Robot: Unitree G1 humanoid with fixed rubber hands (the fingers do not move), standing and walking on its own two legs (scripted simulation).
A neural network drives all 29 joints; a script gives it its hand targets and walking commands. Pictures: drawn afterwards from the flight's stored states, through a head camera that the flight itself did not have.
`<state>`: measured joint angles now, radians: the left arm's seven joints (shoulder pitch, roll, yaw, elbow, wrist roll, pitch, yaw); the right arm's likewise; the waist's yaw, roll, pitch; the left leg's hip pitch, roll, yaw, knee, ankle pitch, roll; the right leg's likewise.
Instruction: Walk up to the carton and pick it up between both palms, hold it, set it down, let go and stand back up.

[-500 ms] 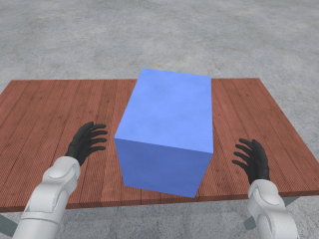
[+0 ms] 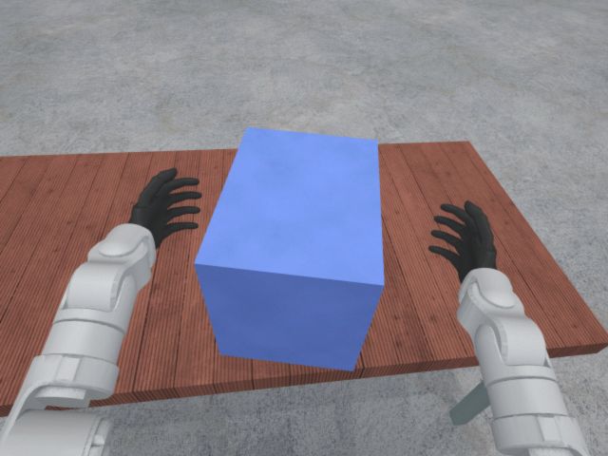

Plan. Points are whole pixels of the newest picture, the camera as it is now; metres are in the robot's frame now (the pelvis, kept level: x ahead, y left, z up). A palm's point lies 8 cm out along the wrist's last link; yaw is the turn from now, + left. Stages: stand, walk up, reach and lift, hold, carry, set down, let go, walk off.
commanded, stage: reach and lift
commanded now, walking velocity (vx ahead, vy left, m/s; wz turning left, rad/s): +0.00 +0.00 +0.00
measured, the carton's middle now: (299, 247) +0.46 -0.05 -0.02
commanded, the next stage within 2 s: none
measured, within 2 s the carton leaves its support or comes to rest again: neither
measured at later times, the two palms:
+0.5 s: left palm (156, 175) +0.46 +0.15 +0.16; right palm (468, 213) +0.37 -0.25 +0.14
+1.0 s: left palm (182, 240) +0.44 +0.13 +0.05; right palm (427, 264) +0.37 -0.23 +0.04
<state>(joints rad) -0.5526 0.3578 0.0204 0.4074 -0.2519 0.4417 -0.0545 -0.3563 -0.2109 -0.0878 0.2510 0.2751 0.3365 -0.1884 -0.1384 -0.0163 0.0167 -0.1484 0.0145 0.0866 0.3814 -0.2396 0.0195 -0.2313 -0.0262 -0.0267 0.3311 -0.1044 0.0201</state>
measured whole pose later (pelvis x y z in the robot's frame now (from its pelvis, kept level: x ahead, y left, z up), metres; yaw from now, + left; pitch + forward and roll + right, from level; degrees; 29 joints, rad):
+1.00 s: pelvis +0.00 +0.00 -0.01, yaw +2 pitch +11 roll -1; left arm -0.83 0.24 -0.03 1.13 -0.19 -0.05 0.00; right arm -0.66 -0.11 -0.13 0.93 0.15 -0.06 -0.18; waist -0.17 0.04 -0.10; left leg -0.46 0.02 0.04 0.55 -0.29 0.01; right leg -0.50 -0.03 -0.06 0.44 -0.13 0.02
